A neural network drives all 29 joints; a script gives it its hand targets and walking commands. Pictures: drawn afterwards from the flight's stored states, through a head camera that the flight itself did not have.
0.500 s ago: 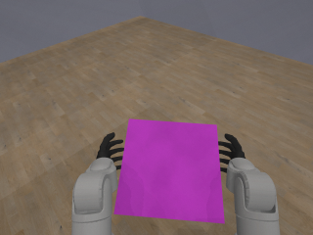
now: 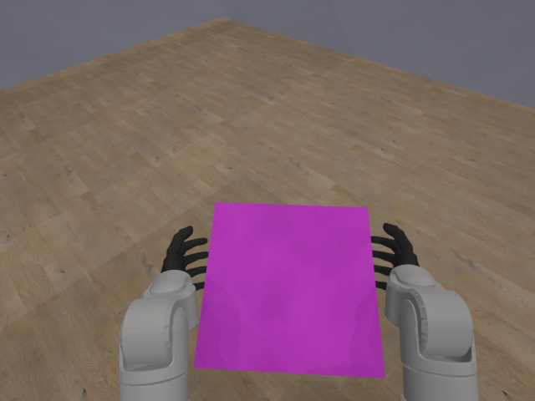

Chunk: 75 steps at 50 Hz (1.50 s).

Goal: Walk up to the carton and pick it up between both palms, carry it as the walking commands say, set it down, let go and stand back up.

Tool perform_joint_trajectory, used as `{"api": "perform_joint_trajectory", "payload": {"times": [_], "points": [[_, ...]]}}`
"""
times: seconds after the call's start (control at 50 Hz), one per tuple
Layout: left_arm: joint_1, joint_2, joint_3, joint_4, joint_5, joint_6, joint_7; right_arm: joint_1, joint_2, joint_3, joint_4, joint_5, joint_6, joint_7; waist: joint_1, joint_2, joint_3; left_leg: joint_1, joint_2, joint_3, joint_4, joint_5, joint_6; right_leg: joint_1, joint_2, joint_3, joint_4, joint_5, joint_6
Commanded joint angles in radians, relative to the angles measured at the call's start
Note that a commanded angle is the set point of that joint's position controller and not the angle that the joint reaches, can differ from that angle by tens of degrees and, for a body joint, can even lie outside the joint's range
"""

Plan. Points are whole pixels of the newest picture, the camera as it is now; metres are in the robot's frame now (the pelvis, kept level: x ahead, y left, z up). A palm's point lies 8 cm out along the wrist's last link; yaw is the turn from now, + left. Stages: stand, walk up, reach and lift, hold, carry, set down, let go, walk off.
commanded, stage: carry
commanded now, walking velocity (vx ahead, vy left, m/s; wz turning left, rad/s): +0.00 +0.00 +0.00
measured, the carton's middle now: (286, 293) +0.29 +0.01 +0.01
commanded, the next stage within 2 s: none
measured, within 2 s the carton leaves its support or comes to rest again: neither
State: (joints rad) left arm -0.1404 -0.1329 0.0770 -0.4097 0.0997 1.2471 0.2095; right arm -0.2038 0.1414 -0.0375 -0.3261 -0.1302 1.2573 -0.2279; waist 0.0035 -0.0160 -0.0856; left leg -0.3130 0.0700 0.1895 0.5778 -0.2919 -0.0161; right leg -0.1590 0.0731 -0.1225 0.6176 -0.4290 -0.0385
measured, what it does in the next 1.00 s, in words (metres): shifts its weight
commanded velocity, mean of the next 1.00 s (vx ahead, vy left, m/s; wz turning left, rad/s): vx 0.00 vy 0.00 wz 0.00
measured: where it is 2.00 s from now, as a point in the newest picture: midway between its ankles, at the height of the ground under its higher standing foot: outside the picture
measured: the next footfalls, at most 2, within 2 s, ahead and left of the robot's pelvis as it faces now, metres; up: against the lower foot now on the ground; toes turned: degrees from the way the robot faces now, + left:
none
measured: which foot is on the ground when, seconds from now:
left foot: down 0.00-1.00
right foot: down 0.00-1.00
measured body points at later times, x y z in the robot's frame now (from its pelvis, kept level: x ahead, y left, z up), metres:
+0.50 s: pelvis -0.01 +0.00 +0.01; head -0.01 -0.02 +0.46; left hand +0.26 +0.16 +0.10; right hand +0.28 -0.14 +0.09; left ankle -0.02 +0.13 -0.73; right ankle -0.04 -0.05 -0.73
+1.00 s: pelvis -0.05 +0.03 +0.01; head -0.09 +0.03 +0.46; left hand +0.22 +0.20 +0.09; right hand +0.24 -0.10 +0.09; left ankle -0.02 +0.13 -0.73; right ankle -0.04 -0.05 -0.73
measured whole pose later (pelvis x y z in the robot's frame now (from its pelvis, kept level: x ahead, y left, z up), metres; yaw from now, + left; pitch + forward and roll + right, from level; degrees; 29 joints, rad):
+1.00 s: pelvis -0.05 +0.03 +0.01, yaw +3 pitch +0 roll -1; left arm -0.17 -0.14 0.08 -0.18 0.16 1.11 0.15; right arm -0.19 0.14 -0.08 -0.13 -0.20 1.10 -0.15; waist 0.01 0.02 -0.11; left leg -0.29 0.03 0.12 0.51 -0.22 0.04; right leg -0.22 0.02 -0.13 0.47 -0.25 -0.05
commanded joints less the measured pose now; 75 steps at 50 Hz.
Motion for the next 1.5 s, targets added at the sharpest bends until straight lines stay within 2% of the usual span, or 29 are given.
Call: {"api": "perform_joint_trajectory", "payload": {"times": [0.0, 0.02, 0.06, 0.1, 0.12, 0.18, 0.22, 0.36, 0.44, 0.54, 0.7, 0.78, 0.82, 0.92, 0.98, 1.0, 1.02, 1.04, 1.06, 1.14, 1.16, 1.26, 1.28, 1.34, 1.36, 1.38, 1.42, 1.44, 1.48], "points": [[-0.483, -0.939, -0.598, -0.108, -0.379, -0.03, -0.267, -0.348, 1.005, 0.557, -0.118, 0.387, -0.044, 0.262, -0.047, 0.07, -0.38, 0.294, 0.171, -0.172, -0.03, 0.717, 0.165, -0.033, -0.167, 0.103, 0.279, 1.089, 0.17], [-0.531, -0.971, -0.609, -0.154, -0.395, -0.044, -0.271, -0.404, 1.048, 0.583, -0.139, 0.41, -0.053, 0.265, -0.027, 0.234, -0.331, 0.364, 0.271, -0.261, -0.048, 0.987, 0.205, -0.216, -0.103, 0.137, 0.285, 0.204, 0.168], [-0.441, -0.981, -0.562, -0.048, -0.345, -0.047, -0.268, -0.464, 1.023, 0.594, -0.161, 0.404, -0.063, 0.265, 0.008, 0.14, -0.254, 0.255, 0.295, -0.221, -0.008, 0.796, 0.163, -0.183, -0.164, 0.214, -0.113, -0.123, 0.11], [-0.439, -0.863, -0.459, 0.137, -0.267, -0.058, -0.26, -0.328, 0.898, 0.432, 0.11, 0.296, -0.077, 0.264, -0.011, 0.083, -0.198, 0.083, 0.129, -0.129, -0.072, 0.192, 0.046, 0.015, -0.124, 0.058, -0.286, 0.242, 0.067], [-0.515, -1.046, -0.608, -0.119, -0.36, -0.069, -0.28, -0.452, 1.058, 0.614, -0.204, 0.399, -0.077, 0.284, -0.011, -0.122, -0.186, -0.002, 0.068, -0.093, 0.012, -0.013, 0.018, 0.023, -0.268, 0.232, -0.307, 0.479, 0.04], [-0.51, -1.042, -0.59, -0.092, -0.364, -0.058, -0.268, -0.497, 1.045, 0.628, -0.188, 0.422, -0.064, 0.284, 0.007, -0.075, -0.252, -0.067, 0.037, -0.103, 0.104, -0.097, -0.004, 0.192, -0.362, 0.257, -0.231, 1.192, 0.008], [-0.437, -1.009, -0.58, -0.101, -0.345, -0.05, -0.256, -0.405, 1.02, 0.627, -0.172, 0.424, -0.051, 0.28, 0.005, -0.069, -0.26, -0.1, 0.022, -0.103, 0.069, -0.079, 0.006, 0.248, -0.335, 0.202, -0.183, 1.251, -0.014], [-0.393, -0.969, -0.575, -0.05, -0.33, -0.057, -0.273, -0.373, 0.964, 0.572, -0.14, 0.381, -0.069, 0.291, -0.001, 0.028, -0.36, 0.186, 0.105, -0.131, -0.028, 0.445, 0.056, 0.078, -0.219, 0.12, -0.128, 0.768, 0.019], [-0.436, -0.975, -0.596, -0.046, -0.347, -0.055, -0.269, -0.347, 0.947, 0.533, -0.108, 0.356, -0.074, 0.281, -0.005, 0.07, -0.345, 0.148, 0.098, -0.126, 0.017, 0.477, 0.055, 0.077, -0.235, 0.142, -0.119, 0.925, 0.008], [-0.467, -0.996, -0.611, -0.109, -0.368, -0.091, -0.283, -0.404, 0.992, 0.594, -0.174, 0.378, -0.1, 0.281, -0.01, -0.075, -0.304, 0.093, 0.075, -0.118, 0.027, 0.284, 0.049, 0.102, -0.255, 0.137, -0.143, 1.046, 0.012], [-0.467, -1.034, -0.6, -0.031, -0.341, -0.103, -0.294, -0.483, 1.015, 0.615, -0.181, 0.395, -0.119, 0.304, -0.01, -0.017, -0.269, 0.116, 0.08, -0.144, -0.082, 0.174, 0.056, 0.026, -0.23, 0.107, -0.188, 0.554, -0.007], [-0.519, -0.858, -0.463, 0.22, -0.216, -0.147, -0.289, -0.363, 0.889, 0.407, 0.243, 0.251, -0.155, 0.32, 0.004, 0.101, -0.275, 0.132, 0.104, -0.184, -0.114, 0.264, 0.079, 0.005, -0.205, 0.11, -0.206, 0.332, -0.012], [-0.524, -1.018, -0.586, 0.034, -0.315, -0.146, -0.303, -0.437, 1.03, 0.558, -0.016, 0.351, -0.16, 0.321, -0.007, 0.031, -0.215, 0.127, 0.098, -0.192, -0.151, 0.167, 0.073, -0.026, -0.201, 0.109, -0.225, 0.248, -0.011], [-0.527, -0.989, -0.575, 0.104, -0.298, -0.162, -0.32, -0.407, 0.987, 0.511, 0.053, 0.308, -0.179, 0.331, -0.001, 0.039, -0.179, 0.08, 0.09, -0.215, -0.193, -0.01, 0.075, -0.093, -0.19, 0.125, -0.235, 0.105, -0.005], [-0.544, -1.012, -0.588, 0.125, -0.296, -0.185, -0.326, -0.445, 1.009, 0.52, 0.055, 0.305, -0.21, 0.338, -0.006, 0.026, -0.214, 0.12, 0.084, -0.204, -0.141, 0.14, 0.072, -0.036, -0.189, 0.125, -0.249, 0.271, -0.006], [-0.553, -0.863, -0.425, 0.418, -0.184, -0.219, -0.335, -0.411, 0.866, 0.341, 0.388, 0.185, -0.237, 0.351, -0.003, 0.054, -0.178, 0.101, 0.097, -0.201, -0.182, 0.135, 0.059, -0.037, -0.194, 0.104, -0.221, 0.213, 0.005], [-0.523, -1.01, -0.569, 0.174, -0.274, -0.232, -0.342, -0.498, 0.994, 0.516, 0.043, 0.311, -0.26, 0.359, -0.004, 0.048, -0.183, 0.098, 0.091, -0.227, -0.19, 0.045, 0.068, -0.065, -0.183, 0.099, -0.213, 0.143, -0.007], [-0.543, -0.811, -0.348, 0.525, -0.119, -0.278, -0.35, -0.408, 0.834, 0.288, 0.394, 0.141, -0.289, 0.372, -0.006, 0.05, -0.195, 0.077, 0.095, -0.241, -0.215, -0.019, 0.065, -0.048, -0.181, 0.113, -0.246, 0.125, -0.008], [-0.611, -0.961, -0.516, 0.281, -0.226, -0.303, -0.357, -0.481, 0.984, 0.453, 0.265, 0.253, -0.307, 0.385, -0.006, 0.076, -0.161, 0.109, 0.101, -0.243, -0.219, -0.045, 0.056, -0.091, -0.174, 0.111, -0.247, 0.092, -0.01], [-0.637, -0.961, -0.494, 0.415, -0.192, -0.367, -0.37, -0.512, 0.946, 0.392, 0.345, 0.2, -0.384, 0.393, -0.002, 0.084, -0.199, 0.101, 0.088, -0.25, -0.208, 0.034, 0.071, -0.06, -0.188, 0.124, -0.233, 0.159, -0.01], [-0.731, -1.038, -0.61, 0.064, -0.339, -0.372, -0.344, -0.57, 1.048, 0.52, 0.004, 0.345, -0.38, 0.367, -0.006, 0.06, -0.229, 0.129, 0.096, -0.23, -0.192, 0.065, 0.064, -0.041, -0.186, 0.117, -0.23, 0.2, -0.006], [-0.602, -0.857, -0.463, 0.443, -0.15, -0.381, -0.356, -0.399, 0.853, 0.35, 0.447, 0.16, -0.384, 0.389, -0.003, 0.158, -0.244, 0.122, 0.095, -0.244, -0.232, 0.008, 0.072, -0.085, -0.188, 0.107, -0.206, 0.139, -0.005], [-0.586, -0.952, -0.558, 0.207, -0.249, -0.377, -0.343, -0.462, 0.946, 0.478, 0.144, 0.288, -0.391, 0.379, -0.004, 0.149, -0.192, 0.086, 0.102, -0.25, -0.232, -0.013, 0.07, -0.082, -0.194, 0.112, -0.209, 0.154, -0.008], [-0.551, -0.899, -0.497, 0.383, -0.196, -0.406, -0.358, -0.415, 0.899, 0.435, 0.317, 0.205, -0.414, 0.379, -0.006, -0.016, -0.252, 0.113, 0.086, -0.245, -0.19, 0.06, 0.082, -0.041, -0.199, 0.133, -0.241, 0.222, -0.008], [-0.65, -0.987, -0.586, 0.038, -0.336, -0.406, -0.326, -0.599, 0.931, 0.517, -0.034, 0.351, -0.421, 0.341, -0.007, 0.019, -0.259, 0.121, 0.079, -0.222, -0.161, 0.127, 0.069, -0.032, -0.219, 0.126, -0.217, 0.294, -0.004], [-0.457, -0.812, -0.414, 0.389, -0.111, -0.393, -0.346, -0.354, 0.784, 0.345, 0.317, 0.132, -0.404, 0.368, -0.001, 0.044, -0.246, 0.124, 0.074, -0.229, -0.178, 0.173, 0.077, -0.057, -0.207, 0.122, -0.204, 0.265, -0.013], [-0.611, -0.917, -0.578, 0.061, -0.298, -0.393, -0.317, -0.471, 0.934, 0.525, 0.016, 0.338, -0.403, 0.345, -0.004, 0.027, -0.237, 0.117, 0.087, -0.222, -0.168, 0.127, 0.071, -0.056, -0.215, 0.132, -0.222, 0.244, -0.006], [-0.437, -0.753, -0.382, 0.412, -0.101, -0.394, -0.334, -0.382, 0.746, 0.357, 0.367, 0.151, -0.41, 0.357, -0.003, 0.012, -0.255, 0.131, 0.081, -0.215, -0.157, 0.207, 0.08, -0.043, -0.212, 0.117, -0.214, 0.293, -0.006], [-0.478, -0.829, -0.482, 0.395, -0.171, -0.439, -0.345, -0.383, 0.794, 0.4, 0.297, 0.194, -0.455, 0.372, -0.008, 0.081, -0.305, 0.172, 0.085, -0.219, -0.138, 0.331, 0.074, -0.033, -0.215, 0.126, -0.169, 0.361, -0.013]]}}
